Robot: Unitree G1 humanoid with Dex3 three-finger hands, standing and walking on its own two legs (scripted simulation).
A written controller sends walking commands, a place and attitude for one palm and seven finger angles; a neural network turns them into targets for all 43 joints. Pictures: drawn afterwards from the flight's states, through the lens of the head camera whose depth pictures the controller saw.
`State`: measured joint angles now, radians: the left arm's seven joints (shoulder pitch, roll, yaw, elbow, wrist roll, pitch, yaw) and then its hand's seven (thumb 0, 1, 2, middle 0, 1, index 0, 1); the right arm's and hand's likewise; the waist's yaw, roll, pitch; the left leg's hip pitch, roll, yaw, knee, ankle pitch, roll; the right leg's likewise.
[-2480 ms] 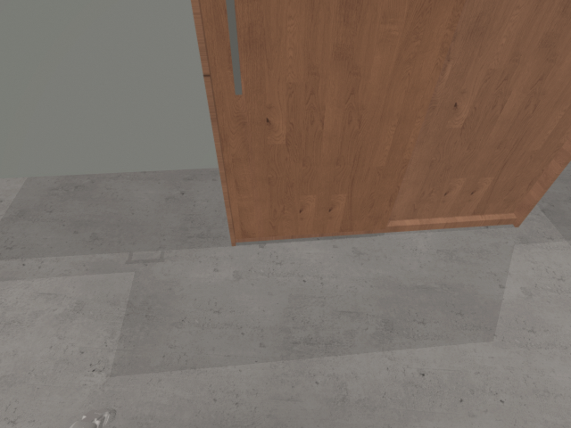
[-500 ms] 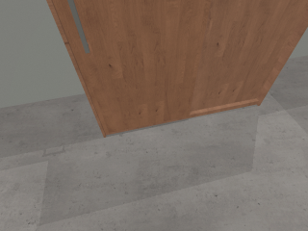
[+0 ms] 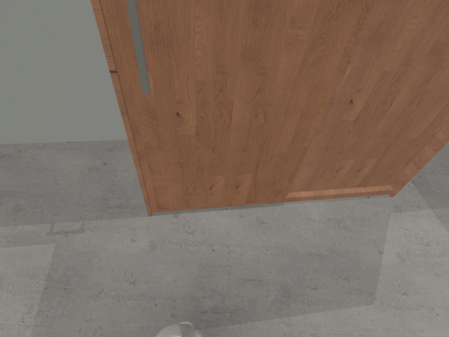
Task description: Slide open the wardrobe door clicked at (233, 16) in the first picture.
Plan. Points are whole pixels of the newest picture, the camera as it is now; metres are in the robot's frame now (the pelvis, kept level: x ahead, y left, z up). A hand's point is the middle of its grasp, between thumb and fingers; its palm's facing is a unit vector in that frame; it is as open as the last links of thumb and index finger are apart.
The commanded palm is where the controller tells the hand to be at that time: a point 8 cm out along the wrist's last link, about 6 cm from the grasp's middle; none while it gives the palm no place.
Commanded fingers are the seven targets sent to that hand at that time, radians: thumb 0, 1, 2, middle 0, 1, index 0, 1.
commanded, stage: turn to face it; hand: left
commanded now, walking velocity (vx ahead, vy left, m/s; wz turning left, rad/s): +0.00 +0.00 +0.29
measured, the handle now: (138, 36) +0.72 +0.27 +0.16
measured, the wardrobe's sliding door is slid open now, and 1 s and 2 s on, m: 0.00 0.00 0.00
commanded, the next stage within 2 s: take the last steps up to it in 0.34 s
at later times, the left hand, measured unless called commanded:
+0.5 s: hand out of the picture +0.04 +0.20 -0.15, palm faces +0.16 -0.96 -0.22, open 7.4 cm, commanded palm none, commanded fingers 0.00 0.90 0.90 -0.20 -0.30 -0.20 -0.30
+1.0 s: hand out of the picture -0.05 +0.15 -0.15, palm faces +0.38 -0.92 -0.13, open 7.4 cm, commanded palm none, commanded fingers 0.00 0.90 0.90 -0.20 -0.30 -0.20 -0.30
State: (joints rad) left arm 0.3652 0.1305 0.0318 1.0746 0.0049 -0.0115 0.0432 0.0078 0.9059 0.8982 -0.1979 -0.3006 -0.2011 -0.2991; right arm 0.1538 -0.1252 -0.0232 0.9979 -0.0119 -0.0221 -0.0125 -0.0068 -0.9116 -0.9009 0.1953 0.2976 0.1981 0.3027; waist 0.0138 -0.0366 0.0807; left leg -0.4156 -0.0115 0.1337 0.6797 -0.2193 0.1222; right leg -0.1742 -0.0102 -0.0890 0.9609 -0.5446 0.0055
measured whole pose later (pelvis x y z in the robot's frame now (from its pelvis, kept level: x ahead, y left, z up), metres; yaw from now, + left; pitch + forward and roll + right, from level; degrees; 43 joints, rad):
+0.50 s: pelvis +0.02 +0.00 +0.03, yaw +8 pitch +2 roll -2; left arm 0.24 0.19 0.06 0.99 0.02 0.05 0.03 0.01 0.91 0.90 -0.19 -0.30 -0.20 -0.30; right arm 0.28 -0.17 -0.05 1.01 -0.02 0.03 -0.02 0.00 -0.90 -0.90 0.20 0.30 0.20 0.30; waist -0.04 0.01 0.01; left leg -0.32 -0.10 0.00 0.36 -0.06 0.12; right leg -0.31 -0.02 -0.02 0.74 -0.43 0.03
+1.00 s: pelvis +0.12 +0.06 +0.01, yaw +15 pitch +1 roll +0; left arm 0.54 0.08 0.02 1.15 0.03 -0.06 0.02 0.01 0.91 0.90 -0.20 -0.30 -0.20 -0.30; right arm 0.17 -0.18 -0.05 1.03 -0.02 0.00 0.02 0.00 -0.91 -0.90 0.19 0.30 0.19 0.30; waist 0.06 -0.01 0.06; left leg -0.46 0.07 0.12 0.65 -0.24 0.02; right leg 0.07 -0.10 -0.14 0.40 -0.45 0.07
